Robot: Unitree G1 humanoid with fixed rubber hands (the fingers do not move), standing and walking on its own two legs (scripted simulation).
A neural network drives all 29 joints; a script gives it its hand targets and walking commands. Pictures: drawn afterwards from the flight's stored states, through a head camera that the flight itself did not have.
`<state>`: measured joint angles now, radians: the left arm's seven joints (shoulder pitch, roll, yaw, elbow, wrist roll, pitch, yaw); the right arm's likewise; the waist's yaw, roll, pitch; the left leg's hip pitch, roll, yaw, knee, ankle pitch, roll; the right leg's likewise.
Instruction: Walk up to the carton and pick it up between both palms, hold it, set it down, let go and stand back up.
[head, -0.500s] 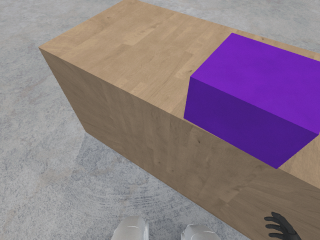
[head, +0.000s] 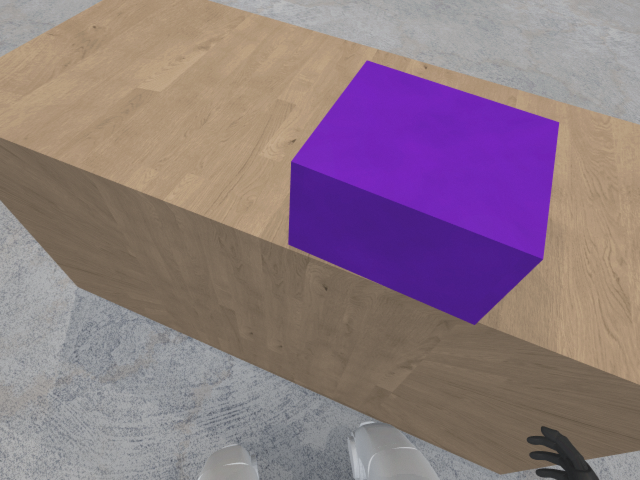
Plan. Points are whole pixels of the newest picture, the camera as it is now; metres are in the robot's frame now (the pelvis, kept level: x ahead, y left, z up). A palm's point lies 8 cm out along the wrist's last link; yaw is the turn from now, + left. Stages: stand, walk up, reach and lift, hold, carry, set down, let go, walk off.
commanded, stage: walk up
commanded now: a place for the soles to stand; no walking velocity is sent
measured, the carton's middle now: (418, 186) +0.48 -0.14 +0.05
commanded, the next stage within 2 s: none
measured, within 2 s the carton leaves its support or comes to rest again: neither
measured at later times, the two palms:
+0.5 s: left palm out of the picture +0.08 +0.30 -0.13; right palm out of the picture +0.10 -0.33 -0.11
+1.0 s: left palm out of the picture +0.12 +0.33 -0.11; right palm out of the picture +0.04 -0.30 -0.10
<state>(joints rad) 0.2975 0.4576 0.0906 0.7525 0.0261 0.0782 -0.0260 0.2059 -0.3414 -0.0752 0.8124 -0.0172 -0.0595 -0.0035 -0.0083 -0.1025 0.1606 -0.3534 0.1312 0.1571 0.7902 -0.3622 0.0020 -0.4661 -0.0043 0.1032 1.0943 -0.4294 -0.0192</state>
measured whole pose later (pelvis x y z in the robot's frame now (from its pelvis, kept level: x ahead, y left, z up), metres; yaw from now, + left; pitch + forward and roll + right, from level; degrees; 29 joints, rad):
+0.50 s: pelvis +0.00 -0.01 -0.02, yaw -4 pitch -2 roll -2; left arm 0.32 0.40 0.05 0.79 0.03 -0.05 0.06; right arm 0.12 -0.38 -0.08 0.81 -0.02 0.02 0.01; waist -0.02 0.01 0.16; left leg -0.46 0.03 0.06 0.97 -0.48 0.04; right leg -0.43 0.07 0.11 0.92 -0.46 0.00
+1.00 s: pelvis +0.00 +0.02 +0.00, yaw -13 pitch -6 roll -1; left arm 0.28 0.42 0.05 0.89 0.02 0.02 0.06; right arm 0.13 -0.34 -0.08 0.85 -0.02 0.02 0.02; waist -0.02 0.00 0.17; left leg -0.30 0.06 0.22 0.83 -0.44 0.09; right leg -0.48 0.06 0.11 1.09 -0.45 0.00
